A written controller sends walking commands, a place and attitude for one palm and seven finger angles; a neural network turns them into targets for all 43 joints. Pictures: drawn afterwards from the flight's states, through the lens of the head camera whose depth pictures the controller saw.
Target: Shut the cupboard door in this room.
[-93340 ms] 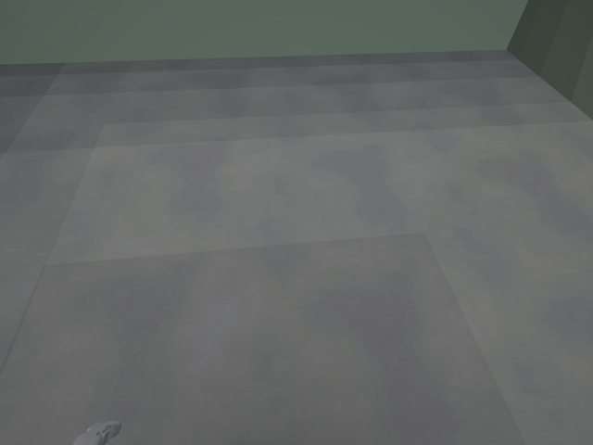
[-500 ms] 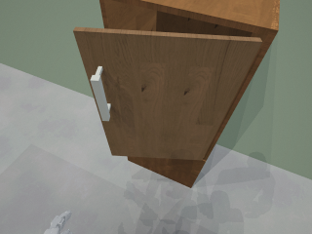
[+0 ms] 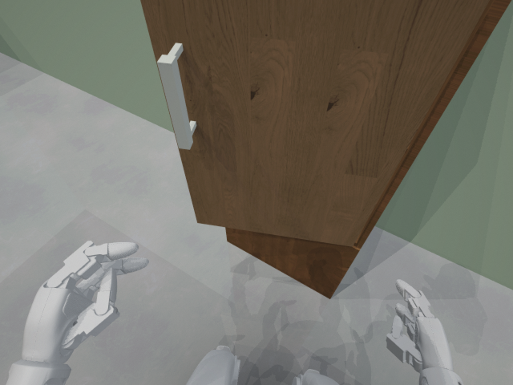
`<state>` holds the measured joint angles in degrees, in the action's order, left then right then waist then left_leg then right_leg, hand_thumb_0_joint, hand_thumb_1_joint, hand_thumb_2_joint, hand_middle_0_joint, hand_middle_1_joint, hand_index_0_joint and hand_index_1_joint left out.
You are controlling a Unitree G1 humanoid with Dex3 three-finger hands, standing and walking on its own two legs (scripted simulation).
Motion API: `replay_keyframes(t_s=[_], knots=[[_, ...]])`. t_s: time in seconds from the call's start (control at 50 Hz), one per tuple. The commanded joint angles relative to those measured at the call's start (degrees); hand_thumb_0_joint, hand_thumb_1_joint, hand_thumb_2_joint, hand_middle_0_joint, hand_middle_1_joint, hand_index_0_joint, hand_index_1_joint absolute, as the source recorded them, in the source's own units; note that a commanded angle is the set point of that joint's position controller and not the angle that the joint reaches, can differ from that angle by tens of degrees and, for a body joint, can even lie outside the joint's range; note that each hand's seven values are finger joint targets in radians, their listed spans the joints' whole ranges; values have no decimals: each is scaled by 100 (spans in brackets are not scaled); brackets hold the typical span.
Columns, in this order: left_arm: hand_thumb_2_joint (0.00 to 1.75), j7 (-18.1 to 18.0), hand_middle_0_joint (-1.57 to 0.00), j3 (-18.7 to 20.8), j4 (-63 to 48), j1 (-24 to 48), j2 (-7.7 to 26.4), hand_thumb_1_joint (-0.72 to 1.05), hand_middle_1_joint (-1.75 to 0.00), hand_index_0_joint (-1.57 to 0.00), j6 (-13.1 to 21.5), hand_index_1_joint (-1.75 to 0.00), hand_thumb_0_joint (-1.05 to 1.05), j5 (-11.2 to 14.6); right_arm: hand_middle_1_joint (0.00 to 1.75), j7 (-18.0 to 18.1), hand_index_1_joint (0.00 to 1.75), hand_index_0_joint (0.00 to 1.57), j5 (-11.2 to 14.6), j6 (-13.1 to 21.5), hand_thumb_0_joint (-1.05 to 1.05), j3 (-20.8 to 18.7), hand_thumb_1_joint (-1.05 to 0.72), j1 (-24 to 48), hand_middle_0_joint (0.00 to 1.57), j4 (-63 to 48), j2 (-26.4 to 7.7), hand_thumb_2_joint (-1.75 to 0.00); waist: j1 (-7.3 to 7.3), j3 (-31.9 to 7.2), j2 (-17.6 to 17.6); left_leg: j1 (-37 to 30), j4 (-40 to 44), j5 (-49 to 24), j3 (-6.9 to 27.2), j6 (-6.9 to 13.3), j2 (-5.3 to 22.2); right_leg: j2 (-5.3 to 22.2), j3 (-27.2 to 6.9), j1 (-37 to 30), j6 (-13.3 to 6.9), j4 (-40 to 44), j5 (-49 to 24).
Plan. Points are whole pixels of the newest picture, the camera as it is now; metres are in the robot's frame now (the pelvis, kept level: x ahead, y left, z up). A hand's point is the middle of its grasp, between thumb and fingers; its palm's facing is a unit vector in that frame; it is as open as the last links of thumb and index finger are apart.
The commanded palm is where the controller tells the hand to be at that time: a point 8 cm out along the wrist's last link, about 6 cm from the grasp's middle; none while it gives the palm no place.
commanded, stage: raise the hand and make a fist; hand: left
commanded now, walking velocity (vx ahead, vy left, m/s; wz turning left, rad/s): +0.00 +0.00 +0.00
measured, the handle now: (181, 100) +0.49 +0.19 +0.17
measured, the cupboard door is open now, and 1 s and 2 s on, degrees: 22 22 22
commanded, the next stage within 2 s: bring the fist close to the handle in 1.32 s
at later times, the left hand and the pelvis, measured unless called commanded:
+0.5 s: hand (109, 267) +0.23 +0.22 +0.11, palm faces -0.08 -1.00 -0.04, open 3.3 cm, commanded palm +0.21 +0.28 +0.13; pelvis +0.02 +0.05 +0.03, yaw -2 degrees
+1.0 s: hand (86, 217) +0.26 +0.23 +0.18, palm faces -0.01 -1.00 -0.06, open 3.1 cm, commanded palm +0.22 +0.28 +0.17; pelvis +0.02 +0.04 +0.06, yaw -1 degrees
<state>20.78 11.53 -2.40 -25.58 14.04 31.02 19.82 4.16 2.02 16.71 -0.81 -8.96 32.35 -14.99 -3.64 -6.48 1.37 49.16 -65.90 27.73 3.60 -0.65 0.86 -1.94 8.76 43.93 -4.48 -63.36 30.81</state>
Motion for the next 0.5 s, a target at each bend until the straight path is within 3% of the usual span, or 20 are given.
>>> replay_keyframes(t_s=[0.0,0.04,0.06,0.08,0.12,0.14,0.18,0.24,0.3,0.34,0.36,0.44,0.46,0.48], knots=[[90,407,-75,199,-533,604,1000,90,-90,-75,-817,-90,0,9,30,155,30,20,156,147,0,-205,-90,-181,20,-896,-689,-90,476,-688,-375,-491,884,-620,-135,332,-95,423,-1921,-877,690,2271,-194],[90,291,-79,653,-492,163,1190,90,-94,-79,-1478,-94,0,46,30,140,30,20,178,16,0,-202,-90,-60,20,-1077,-594,-90,131,-1039,-197,-792,1152,-936,-128,312,-156,454,-1832,-1409,702,2259,-631],[90,176,-81,758,-902,85,1147,90,-96,-81,-1630,-96,0,116,30,112,30,20,157,-33,0,-175,-90,-40,20,-1205,-506,-90,41,-1314,-141,-933,1266,-1152,-134,280,-172,504,-1741,-1698,712,2201,-1012],[90,-6,-82,1002,-1023,-89,1190,90,-98,-82,-1746,-98,0,149,30,97,30,20,139,-92,0,-182,-90,14,20,-1237,-407,-90,-59,-1338,-311,-1039,1376,-1288,-125,245,-154,491,-1641,-1826,724,2158,-1328],[90,-407,-86,1170,-1494,-120,1089,90,-102,-86,-1694,-102,0,189,30,69,30,20,86,-142,0,-170,-90,22,20,-1259,-307,-90,-109,-1316,-384,-1268,1583,-1560,-111,206,-130,392,-1344,-1881,668,2008,-1931],[90,-574,-88,1167,-1601,-124,1041,90,-104,-88,-1583,-104,0,189,30,51,30,20,37,-132,0,-132,-90,53,20,-1230,-296,-90,-145,-1217,-249,-1315,1665,-1704,-75,196,-129,328,-1223,-1938,604,1903,-2255],[90,-754,-92,874,-1722,-230,767,90,-108,-92,-1289,-108,0,76,30,-24,30,20,2,-100,0,-148,-90,-94,20,-1173,-304,-90,-31,-1000,-131,-1528,1843,-1877,-82,179,-114,179,-861,-1626,476,1731,-2466],[90,-734,-97,239,-1711,19,511,90,-114,-97,-964,-114,0,-113,30,-72,30,20,-52,-29,0,-132,-90,-229,20,-1093,-482,-90,278,-594,6,-1673,1850,-1749,-50,230,-87,46,-626,-1046,376,1657,-2004],[90,-536,-102,-180,-1756,118,408,90,-120,-102,-890,-120,0,-171,30,-75,30,20,-23,96,0,-135,-90,-366,20,-1109,-610,-90,424,-708,79,-1799,1920,-1373,28,232,-70,45,-587,-836,352,1733,-1463],[90,-480,-106,-130,-1872,325,605,90,-124,-106,-950,-124,0,-189,30,-37,30,20,17,142,0,-126,-90,-373,20,-1099,-669,-90,396,-760,187,-1922,2036,-1233,104,225,-59,33,-598,-922,312,1795,-1300],[90,-501,-108,-22,-2097,383,734,90,-126,-108,-979,-126,0,-205,30,-28,30,20,32,160,0,-135,-90,-380,20,-1134,-663,-90,358,-994,267,-2074,2104,-1257,123,217,-52,46,-569,-1025,303,1795,-1318],[90,-825,-115,504,-2455,424,1114,90,-134,-115,-1117,-134,0,-257,30,5,30,20,23,102,0,-92,-90,-319,20,-1130,-596,-90,136,-1217,347,-2417,2343,-1670,228,136,-5,8,-449,-1370,242,1743,-1660],[90,-874,-117,369,-2519,382,906,90,-136,-117,-1153,-136,0,-222,30,-8,30,20,28,85,0,-53,-90,-267,20,-1175,-557,-90,141,-1086,500,-2482,2411,-1668,207,119,-7,13,-427,-1345,246,1780,-1666],[90,-948,-119,392,-2454,371,870,90,-138,-119,-1208,-138,0,-213,30,-20,30,20,38,55,0,-33,-90,-255,20,-1163,-534,-90,138,-937,426,-2482,2509,-1610,263,74,27,-7,-377,-1347,247,1798,-1620]])
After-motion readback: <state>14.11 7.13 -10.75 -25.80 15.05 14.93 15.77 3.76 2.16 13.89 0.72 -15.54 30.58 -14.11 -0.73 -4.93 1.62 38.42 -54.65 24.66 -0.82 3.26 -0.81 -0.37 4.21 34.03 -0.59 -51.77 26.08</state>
